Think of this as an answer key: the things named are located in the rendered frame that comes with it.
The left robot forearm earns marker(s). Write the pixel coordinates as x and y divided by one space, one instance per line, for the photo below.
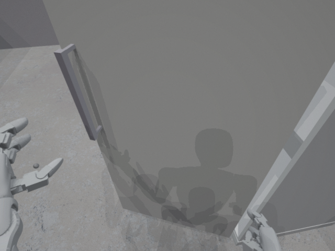
11 225

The robot right hand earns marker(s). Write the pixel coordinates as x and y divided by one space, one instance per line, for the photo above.
266 238

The handle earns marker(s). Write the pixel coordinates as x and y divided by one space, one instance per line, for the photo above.
70 78

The robot left hand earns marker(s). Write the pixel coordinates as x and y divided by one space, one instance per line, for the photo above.
8 149

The fridge door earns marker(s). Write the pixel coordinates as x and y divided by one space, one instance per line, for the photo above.
196 98

